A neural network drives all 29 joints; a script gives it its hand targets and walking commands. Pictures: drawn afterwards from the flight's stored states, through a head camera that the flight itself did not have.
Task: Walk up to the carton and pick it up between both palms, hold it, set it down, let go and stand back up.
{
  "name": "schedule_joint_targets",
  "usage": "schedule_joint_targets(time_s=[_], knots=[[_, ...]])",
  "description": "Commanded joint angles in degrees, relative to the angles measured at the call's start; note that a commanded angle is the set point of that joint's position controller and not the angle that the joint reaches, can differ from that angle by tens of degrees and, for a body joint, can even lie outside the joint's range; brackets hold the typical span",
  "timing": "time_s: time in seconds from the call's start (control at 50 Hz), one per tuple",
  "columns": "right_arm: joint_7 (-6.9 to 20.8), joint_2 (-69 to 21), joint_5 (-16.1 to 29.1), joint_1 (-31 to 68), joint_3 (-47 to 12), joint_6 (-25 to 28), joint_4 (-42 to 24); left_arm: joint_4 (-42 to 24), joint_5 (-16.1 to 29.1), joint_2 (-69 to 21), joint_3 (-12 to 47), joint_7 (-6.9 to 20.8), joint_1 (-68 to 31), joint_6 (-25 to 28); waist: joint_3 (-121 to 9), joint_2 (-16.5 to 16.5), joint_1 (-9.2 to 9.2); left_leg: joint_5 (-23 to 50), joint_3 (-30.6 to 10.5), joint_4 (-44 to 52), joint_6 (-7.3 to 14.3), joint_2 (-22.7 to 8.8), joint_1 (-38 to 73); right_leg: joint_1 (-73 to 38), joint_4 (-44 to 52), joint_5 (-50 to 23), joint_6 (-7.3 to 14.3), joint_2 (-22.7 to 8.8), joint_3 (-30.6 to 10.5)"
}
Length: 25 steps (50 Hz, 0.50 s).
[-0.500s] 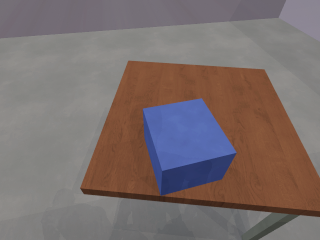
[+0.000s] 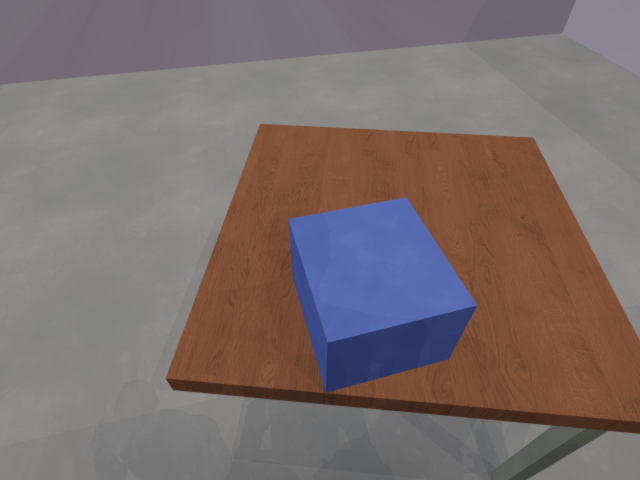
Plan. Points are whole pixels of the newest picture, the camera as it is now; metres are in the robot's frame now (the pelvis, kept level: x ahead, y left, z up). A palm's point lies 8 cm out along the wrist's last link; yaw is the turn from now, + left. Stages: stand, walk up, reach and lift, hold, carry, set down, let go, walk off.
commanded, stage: stand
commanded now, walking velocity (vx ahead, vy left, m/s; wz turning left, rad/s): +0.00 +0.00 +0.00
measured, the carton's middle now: (368, 289) +0.44 -0.08 -0.06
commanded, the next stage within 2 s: walk up in 0.24 s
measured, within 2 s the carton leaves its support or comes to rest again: neither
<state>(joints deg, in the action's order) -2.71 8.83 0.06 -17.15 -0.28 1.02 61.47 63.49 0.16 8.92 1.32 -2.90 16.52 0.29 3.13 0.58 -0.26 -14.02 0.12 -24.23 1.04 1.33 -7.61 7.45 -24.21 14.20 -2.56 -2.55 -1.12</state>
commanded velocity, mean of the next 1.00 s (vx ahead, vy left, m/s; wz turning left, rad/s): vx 0.00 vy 0.00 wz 0.00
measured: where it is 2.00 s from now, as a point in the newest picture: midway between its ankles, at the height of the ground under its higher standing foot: outside the picture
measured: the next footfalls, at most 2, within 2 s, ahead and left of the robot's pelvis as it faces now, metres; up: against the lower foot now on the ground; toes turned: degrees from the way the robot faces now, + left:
left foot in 1.20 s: -0.08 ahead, +0.07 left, +0.00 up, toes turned -10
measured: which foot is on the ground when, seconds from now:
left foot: down 0.00-0.80, up 0.82-1.00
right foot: down 0.00-1.00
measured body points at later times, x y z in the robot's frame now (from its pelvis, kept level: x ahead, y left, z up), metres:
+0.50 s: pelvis -0.01 +0.00 +0.00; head +0.01 +0.00 +0.45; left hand -0.01 +0.23 -0.16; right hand +0.00 -0.23 -0.16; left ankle -0.01 +0.11 -0.74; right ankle -0.01 -0.15 -0.74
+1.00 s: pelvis -0.09 -0.07 -0.02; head -0.05 -0.13 +0.43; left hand +0.03 +0.17 -0.12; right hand -0.03 -0.35 -0.18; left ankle -0.10 +0.09 -0.69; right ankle -0.07 -0.16 -0.74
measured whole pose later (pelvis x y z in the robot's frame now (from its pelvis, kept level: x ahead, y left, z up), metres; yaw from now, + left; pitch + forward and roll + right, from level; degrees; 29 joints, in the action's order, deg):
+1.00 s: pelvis -0.09 -0.07 -0.02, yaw -8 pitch -2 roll +0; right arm -3.3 17.5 -0.8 -6.6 2.7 -3.4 52.2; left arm 47.1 -2.2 10.6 -1.5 -2.0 11.4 -0.5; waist 8.5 6.7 -0.4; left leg -30.8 -4.9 -58.8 -2.3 -0.3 -22.3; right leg 17.8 -35.4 15.5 3.5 4.4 -1.3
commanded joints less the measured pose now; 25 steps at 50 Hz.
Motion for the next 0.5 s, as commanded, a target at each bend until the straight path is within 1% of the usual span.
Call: schedule_joint_targets(time_s=[0.0,0.02,0.04,0.06,0.08,0.12,0.16,0.18,0.22,0.24,0.28,0.3,0.32,0.34,0.36,0.4,0.42,0.44,0.46,0.48], knots=[[-0.32,6.79,-0.07,-4.34,1.15,0.52,-1.51,-1.54,-0.07,7.19,-1.18,-0.32,4.91,0.6,3.06,-0.53,0.08,10.07,-4.81,5.54,-0.49,-6.5,-2.59,2.62,4.64,-8.3,2.09,-3.44,-2.58],[-0.29,6.6,0.02,-4.08,1.05,0.55,-1.12,-1.27,-0.03,6.81,-1.13,-0.34,4.97,0.58,3.58,-0.66,-0.12,9.71,-4.84,5.7,-0.45,-6.63,-2.96,2.61,4.67,-8.36,2.06,-3.46,-2.38],[-0.31,6.64,0.15,-4.55,1.18,0.58,-1.32,-1.76,0.01,7.12,-1.27,-0.37,5.25,0.59,2.36,-1.5,0.02,9.45,-4.89,5.97,-0.7,-6.62,-2.11,2.68,4.52,-8.5,1.98,-3.38,-2.33],[-0.27,6.59,0.13,-4.13,1.15,0.54,-1.08,-1.38,-0.05,6.71,-1.23,-0.37,4.94,0.54,3.56,-0.43,-0.12,8.63,-5.1,6.3,-0.53,-6.7,-2.86,2.81,4.6,-7.91,1.94,-3.28,-2.31],[-0.23,6.15,0.34,-4.29,1.14,0.47,-0.94,-1.45,-0.02,7.03,-1.3,-0.4,5.02,0.45,4.59,-0.38,0.07,7.94,-5.17,6.68,-0.62,-6.47,-3.65,3.29,4.68,-6.96,1.82,-3.27,-2.4],[-0.27,6.88,0.28,-4.26,1.33,0.55,-1.49,-1.34,-0.17,6.35,-1.28,-0.31,5.08,0.41,3.84,0.73,-0.04,6.73,-5.19,6.8,-0.46,-6.53,-3.62,2.75,4.54,-6.38,1.84,-3.18,-2.37],[-0.32,6.93,0.18,-4.01,1.2,0.51,-1.77,-1.66,-0.13,6.75,-1.19,-0.27,4.6,0.53,3.2,-1.03,0.21,7.63,-5.03,6.36,-0.49,-6.75,-2.73,3.1,4.54,-6.98,1.94,-3.28,-2.5],[-0.32,6.95,0.16,-3.8,1.28,0.55,-1.59,-1.58,-0.01,6.86,-1.16,-0.32,4.93,0.71,2.92,-1.18,0.07,9.23,-5.22,5.76,-0.3,-6.79,-2.36,2.64,4.6,-7.61,1.98,-3.41,-2.85],[-0.21,6.51,0.14,-4.48,1.15,0.74,-1.67,-1.82,0.04,7.03,-1.29,-0.41,4.71,0.86,1.67,-1.75,0.34,11.27,-5.05,5.62,-0.48,-6.88,-1.95,1.92,4.15,-9.36,1.92,-3.44,-2.25],[-0.29,6.8,0.14,-4.35,1.39,0.72,-1.47,-1.76,0.03,6.91,-1.4,-0.42,5.04,0.83,1.16,-1.65,0.04,10.76,-4.84,5.65,-0.46,-6.79,-1.79,2.04,4.22,-8.92,2.05,-3.35,-2.41],[-0.35,6.6,0.14,-4.54,1.47,0.6,-1.19,-1.6,-0.12,6.39,-1.35,-0.38,5.15,0.65,2.77,-1.24,0.27,8.8,-4.83,6.01,-0.68,-6.56,-3.03,2.59,4.51,-7.52,1.94,-3.26,-2.18],[-0.35,6.22,0.16,-4.41,1.27,0.5,-0.77,-1.65,-0.12,6.82,-1.51,-0.37,5.13,0.64,2.65,-1.01,-0.14,7.85,-4.89,6.1,-0.61,-6.57,-2.62,2.66,4.75,-6.58,1.89,-3.31,-2.34],[-0.33,6.06,-0.09,-4.21,0.95,0.39,-0.72,-1.48,-0.16,6.34,-1.22,-0.35,4.87,0.56,4.38,0.31,-0.16,7.76,-4.76,6.19,-0.56,-6.56,-3.55,2.8,4.74,-6.94,1.98,-3.54,-2.7],[-0.32,6.13,0.11,-4.74,1.05,0.46,-1.03,-1.41,-0.16,6.46,-1.16,-0.37,5.4,0.52,2.8,0.66,0.07,7.08,-4.96,6.71,-0.47,-6.58,-3.53,2.63,4.44,-6.7,2.05,-3.37,-2.73],[-0.27,6.39,0.13,-4.65,1.07,0.5,-0.96,-1.29,-0.05,6.77,-1.16,-0.37,5.24,0.53,3.55,0.16,0.0,6.72,-5.02,6.71,-0.47,-6.43,-3.63,2.7,4.52,-6.42,1.95,-3.27,-2.6],[-0.33,6.78,0.15,-3.88,1.29,0.6,-1.2,-1.56,-0.21,6.41,-1.0,-0.34,5.17,0.68,2.76,1.06,-0.21,7.97,-4.6,6.22,-0.57,-6.56,-2.97,2.47,4.65,-7.6,1.83,-3.42,-2.63],[-1.07,10.55,-0.31,1.82,2.96,0.47,-4.62,-4.02,-0.29,13.22,-3.86,-0.7,0.0,0.03,7.1,-0.69,-0.31,23.77,-3.64,1.8,0.54,-8.7,-4.92,7.71,-1.89,-19.87,2.25,-2.46,-2.38],[-1.26,11.58,-0.71,0.78,3.18,0.37,-5.25,-5.03,-0.58,13.03,-3.7,-0.73,0.76,-0.25,2.86,-0.62,-0.42,28.93,-3.09,-0.53,2.25,-9.76,-2.14,6.84,-5.05,-21.12,2.35,-2.12,-1.48],[-1.38,11.65,-0.83,0.05,3.57,0.2,-5.37,-5.57,-0.77,11.65,-3.66,-0.72,1.54,-0.53,1.26,-0.59,-0.24,31.28,-3.18,-1.53,4.18,-10.95,-1.38,6.91,-7.89,-20.07,2.56,-1.17,-0.83],[-1.49,12.53,-0.78,-0.93,4.02,-0.05,-5.82,-6.16,-0.97,10.97,-3.67,-0.81,1.64,-0.82,-0.41,-0.04,0.2,32.98,-4.33,-1.67,6.22,-12.74,-1.25,6.62,-11.49,-17.2,2.51,0.13,0.16]])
